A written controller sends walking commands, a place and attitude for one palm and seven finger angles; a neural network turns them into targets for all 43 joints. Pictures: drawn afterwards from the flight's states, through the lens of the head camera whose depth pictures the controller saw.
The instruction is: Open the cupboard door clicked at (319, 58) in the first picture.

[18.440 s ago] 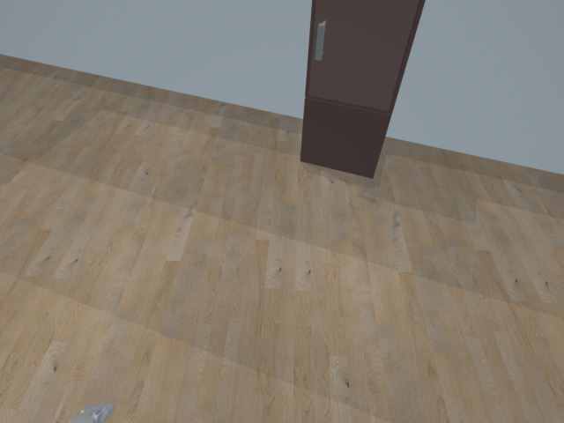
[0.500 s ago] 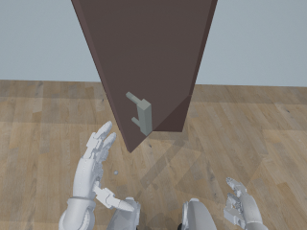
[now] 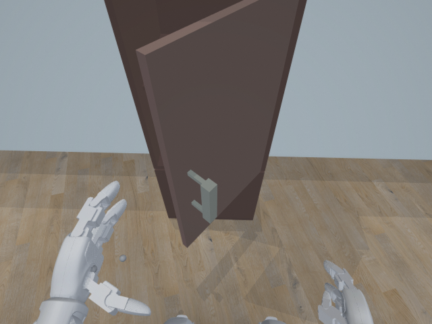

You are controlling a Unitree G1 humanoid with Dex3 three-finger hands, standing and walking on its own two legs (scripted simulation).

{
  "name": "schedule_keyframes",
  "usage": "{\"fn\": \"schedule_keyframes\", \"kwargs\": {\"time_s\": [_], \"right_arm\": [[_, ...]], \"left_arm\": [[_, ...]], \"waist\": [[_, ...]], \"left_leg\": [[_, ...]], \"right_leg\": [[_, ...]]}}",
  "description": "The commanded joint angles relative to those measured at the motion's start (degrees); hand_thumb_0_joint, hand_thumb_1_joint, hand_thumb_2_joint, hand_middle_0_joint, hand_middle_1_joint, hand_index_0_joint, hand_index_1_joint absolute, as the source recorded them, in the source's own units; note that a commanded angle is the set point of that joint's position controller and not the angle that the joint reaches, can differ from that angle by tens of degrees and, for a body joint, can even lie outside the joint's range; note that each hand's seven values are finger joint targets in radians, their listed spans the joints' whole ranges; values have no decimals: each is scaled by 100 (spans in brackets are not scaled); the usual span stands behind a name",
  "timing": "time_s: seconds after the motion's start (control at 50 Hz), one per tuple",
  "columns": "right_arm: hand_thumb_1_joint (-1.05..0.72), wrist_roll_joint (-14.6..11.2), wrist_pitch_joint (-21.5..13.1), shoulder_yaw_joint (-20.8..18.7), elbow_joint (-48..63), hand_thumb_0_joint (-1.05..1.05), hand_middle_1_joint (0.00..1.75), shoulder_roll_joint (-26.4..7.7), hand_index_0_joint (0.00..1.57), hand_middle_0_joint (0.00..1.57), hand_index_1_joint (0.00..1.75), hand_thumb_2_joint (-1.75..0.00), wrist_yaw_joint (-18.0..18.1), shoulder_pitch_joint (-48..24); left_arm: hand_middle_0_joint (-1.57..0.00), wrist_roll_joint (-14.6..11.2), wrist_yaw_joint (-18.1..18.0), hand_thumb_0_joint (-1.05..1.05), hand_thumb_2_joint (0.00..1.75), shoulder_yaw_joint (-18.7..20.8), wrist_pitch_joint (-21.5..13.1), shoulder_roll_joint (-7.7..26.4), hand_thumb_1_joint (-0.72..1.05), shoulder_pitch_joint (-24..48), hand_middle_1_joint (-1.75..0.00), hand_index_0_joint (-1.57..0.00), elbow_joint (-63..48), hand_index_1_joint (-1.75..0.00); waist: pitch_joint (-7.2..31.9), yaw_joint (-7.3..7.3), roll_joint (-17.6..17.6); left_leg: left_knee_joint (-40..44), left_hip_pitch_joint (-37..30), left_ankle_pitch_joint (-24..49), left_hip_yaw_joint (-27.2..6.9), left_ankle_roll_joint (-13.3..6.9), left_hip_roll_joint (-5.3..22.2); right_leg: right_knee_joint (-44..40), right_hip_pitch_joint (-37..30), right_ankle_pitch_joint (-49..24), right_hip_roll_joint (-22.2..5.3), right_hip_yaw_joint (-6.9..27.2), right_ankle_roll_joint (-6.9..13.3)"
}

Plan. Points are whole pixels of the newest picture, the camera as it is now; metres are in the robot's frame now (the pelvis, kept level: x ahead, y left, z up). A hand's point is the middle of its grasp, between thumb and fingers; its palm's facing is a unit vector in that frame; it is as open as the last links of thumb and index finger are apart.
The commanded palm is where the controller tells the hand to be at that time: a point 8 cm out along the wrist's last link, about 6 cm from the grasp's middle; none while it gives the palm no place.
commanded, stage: draw the hand back to the body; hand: left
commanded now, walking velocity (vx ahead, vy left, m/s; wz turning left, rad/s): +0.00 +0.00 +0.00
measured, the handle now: (201, 196) +0.38 +0.06 -0.01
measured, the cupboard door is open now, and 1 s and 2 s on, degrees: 50 50 50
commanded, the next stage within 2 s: step back with the hand held close in 1.06 s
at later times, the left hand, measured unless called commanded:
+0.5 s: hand (31, 211) +0.22 +0.24 +0.19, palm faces +0.34 -0.84 -0.42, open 11.3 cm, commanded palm +0.18 +0.29 +0.21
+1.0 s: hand (0, 196) +0.22 +0.26 +0.22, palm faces +0.42 -0.81 -0.41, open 7.5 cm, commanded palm +0.18 +0.30 +0.24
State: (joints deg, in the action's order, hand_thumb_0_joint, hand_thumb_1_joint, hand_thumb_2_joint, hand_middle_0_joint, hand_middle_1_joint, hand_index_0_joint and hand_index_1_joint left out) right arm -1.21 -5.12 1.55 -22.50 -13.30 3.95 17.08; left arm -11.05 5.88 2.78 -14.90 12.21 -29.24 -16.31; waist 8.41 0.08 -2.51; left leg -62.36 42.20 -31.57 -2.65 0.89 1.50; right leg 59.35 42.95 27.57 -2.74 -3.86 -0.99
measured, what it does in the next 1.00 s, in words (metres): rises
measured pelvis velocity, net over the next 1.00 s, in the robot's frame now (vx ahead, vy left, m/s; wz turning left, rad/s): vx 0.02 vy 0.00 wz -0.05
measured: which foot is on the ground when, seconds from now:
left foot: down 0.00-1.00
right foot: down 0.00-1.00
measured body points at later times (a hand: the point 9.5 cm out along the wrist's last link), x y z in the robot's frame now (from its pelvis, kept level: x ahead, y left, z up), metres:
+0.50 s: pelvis +0.03 +0.01 +0.06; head +0.01 -0.01 +0.51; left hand +0.20 +0.29 +0.21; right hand +0.19 -0.21 -0.02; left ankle -0.01 +0.13 -0.67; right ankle +0.02 -0.13 -0.67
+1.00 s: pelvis +0.02 +0.00 +0.08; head +0.01 -0.01 +0.52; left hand +0.20 +0.30 +0.25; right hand +0.20 -0.22 -0.01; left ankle -0.01 +0.13 -0.67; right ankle +0.02 -0.13 -0.67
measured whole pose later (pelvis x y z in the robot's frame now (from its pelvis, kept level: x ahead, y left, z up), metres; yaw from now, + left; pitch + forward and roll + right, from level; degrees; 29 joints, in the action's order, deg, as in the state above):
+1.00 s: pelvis +0.02 +0.00 +0.08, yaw -3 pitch -4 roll -1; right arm 0.9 -9.0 1.5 -36.8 -12.8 5.1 12.5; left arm -2.2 -6.1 19.0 -4.7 18.5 -26.9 -21.8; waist -1.3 4.1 -3.7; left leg -24.4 3.5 -16.8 1.7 0.4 1.8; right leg 22.7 6.0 12.6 -1.6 -1.1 -1.7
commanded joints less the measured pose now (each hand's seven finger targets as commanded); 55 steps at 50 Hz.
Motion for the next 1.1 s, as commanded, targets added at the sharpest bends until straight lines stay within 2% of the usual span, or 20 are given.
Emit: {"fn": "schedule_keyframes", "kwargs": {"time_s": [0.0,0.02,0.06,0.18,0.24,0.3,0.4,0.46,0.48,0.52,0.6,0.66,0.7,0.74,0.8,0.9,0.94,0.98,1.04,1.08], "right_arm": [[-90,6,-193,-217,939,0,30,-427,20,20,30,-90,214,-285],[-90,7,-187,-227,906,0,30,-426,20,20,30,-90,237,-257],[-90,10,-132,-188,792,0,30,-431,20,20,30,-90,251,-264],[-90,43,-188,-141,610,0,30,-488,20,20,30,-90,346,-422],[-90,45,-281,-100,491,0,30,-506,20,20,30,-90,377,-548],[-90,63,-421,-68,333,0,30,-478,20,20,30,-90,367,-570],[-90,76,-579,-84,74,0,30,-488,20,20,30,-90,325,-694],[-90,82,-651,-82,-42,0,30,-498,20,20,30,-90,294,-816],[-90,95,-665,-96,-96,0,30,-500,20,20,30,-90,287,-804],[-90,110,-699,-124,-160,0,30,-512,20,20,30,-90,268,-845],[-90,128,-747,-144,-298,0,30,-510,20,20,30,-90,222,-933],[-90,136,-779,-165,-382,0,30,-510,20,20,30,-90,204,-1020],[-90,138,-745,-181,-456,0,30,-527,20,20,30,-90,163,-1009],[-90,126,-695,-220,-485,0,30,-561,20,20,30,-90,144,-1047],[-90,152,-652,-260,-468,0,30,-598,20,20,30,-90,144,-1076],[-90,198,-711,-239,-466,0,30,-540,20,20,30,-90,144,-1193],[-90,212,-756,-224,-496,0,30,-537,20,20,30,-90,154,-1216],[-90,212,-786,-221,-548,0,30,-510,20,20,30,-90,159,-1194],[-90,201,-780,-241,-582,0,30,-522,20,20,30,-90,172,-1231],[-90,198,-765,-254,-611,0,30,-528,20,20,30,-90,166,-1203]], "left_arm": [[-16,782,-817,0,40,532,358,1035,-26,-182,-30,-16,-1801,-30],[-16,824,-925,0,42,435,512,927,-22,-239,-30,-16,-1852,-30],[-16,945,-1079,0,45,367,773,851,-15,-191,-30,-16,-1760,-30],[-17,1020,-1372,0,54,869,1010,1223,6,-45,-30,-17,-1673,-30],[-17,1016,-1431,0,58,1149,994,1430,17,122,-30,-17,-1814,-30],[-18,1011,-1448,0,63,1248,964,1411,27,161,-30,-18,-1936,-30],[-18,970,-1440,0,70,1585,899,1512,44,287,-30,-18,-1853,-30],[-19,948,-1425,0,75,1768,821,1567,55,419,-30,-19,-1848,-30],[-19,937,-1432,0,76,1908,796,1648,58,437,-30,-19,-1809,-30],[-19,934,-1428,0,80,2116,744,1762,65,487,-30,-19,-1920,-30],[-20,904,-1419,0,86,2410,647,1903,80,741,-30,-20,-2051,-30],[-20,875,-1420,0,90,2624,598,1995,90,854,-30,-20,-2017,-30],[-20,864,-1348,0,90,2324,643,1614,90,728,-30,-20,-1637,-30],[-20,848,-1288,0,90,2182,683,1451,90,693,-30,-20,-1355,-30],[-20,854,-1277,0,90,2294,645,1618,90,864,-30,-20,-1517,-30],[-20,899,-1322,0,90,2455,557,1842,90,871,-30,-20,-2007,-30],[-20,923,-1352,0,90,2554,548,1991,90,903,-30,-20,-2117,-30],[-20,933,-1366,0,90,2482,550,1891,90,852,-30,-20,-2053,-30],[-20,921,-1343,0,90,2437,581,1820,90,891,-30,-20,-1780,-30],[-20,906,-1325,0,90,2419,582,1756,90,881,-30,-20,-1653,-30]], "waist": [[773,108,-214],[640,49,-80],[294,18,-182],[53,102,277],[21,188,125],[-62,211,-145],[-365,250,54],[-534,287,-150],[-522,311,-32],[-357,348,-141],[-379,371,-308],[-418,392,-236],[-744,333,-141],[-981,320,21],[-754,347,133],[-240,430,-251],[-312,438,-399],[-430,410,-387],[-794,381,-43],[-833,378,-112]], "left_leg": [[1715,-952,1742,255,-148,-158],[1726,-991,1800,250,-145,-139],[1848,-1149,1947,268,-155,-97],[2359,-1698,1976,290,-185,-47],[2629,-1978,2050,314,-183,-58],[2853,-2277,2470,352,-155,-43],[3218,-2592,2752,382,-134,-10],[3463,-2744,2739,383,-108,3],[3522,-2791,2802,393,-113,5],[3592,-2974,3111,428,-114,7],[3792,-3215,3304,461,-82,26],[3898,-3339,3368,479,-81,36],[3998,-3330,3252,493,-80,51],[4112,-3319,3031,492,-97,69],[4193,-3426,2892,497,-144,39],[4203,-3621,3164,526,-127,-19],[4177,-3618,3186,549,-119,-46],[4193,-3635,3230,558,-109,-34],[4234,-3578,3013,578,-129,-28],[4284,-3581,2930,588,-135,-24]], "right_leg": [[-1351,-1358,-1323,210,108,230],[-1414,-1355,-1389,200,77,201],[-1590,-1446,-1441,229,48,182],[-2120,-2050,-1555,239,19,143],[-2368,-2389,-1613,228,27,163],[-2515,-2652,-1968,221,13,153],[-2889,-3007,-2218,248,5,132],[-3093,-3199,-2174,253,19,147],[-3143,-3288,-2253,257,11,148],[-3216,-3489,-2492,261,34,145],[-3412,-3673,-2609,265,51,150],[-3531,-3781,-2680,280,60,148],[-3643,-3659,-2548,298,34,125],[-3778,-3611,-2384,305,28,123],[-3820,-3760,-2353,307,59,116],[-3824,-4117,-2624,300,111,135],[-3886,-4136,-2705,300,138,150],[-3910,-4074,-2716,311,115,143],[-4066,-3913,-2544,346,122,129],[-4062,-3896,-2461,329,118,120]]}}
